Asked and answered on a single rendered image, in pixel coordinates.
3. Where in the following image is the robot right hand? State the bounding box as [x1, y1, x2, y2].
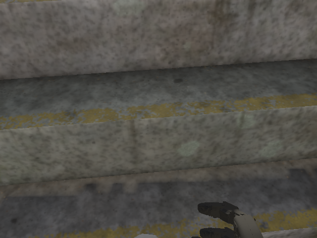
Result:
[191, 201, 264, 238]

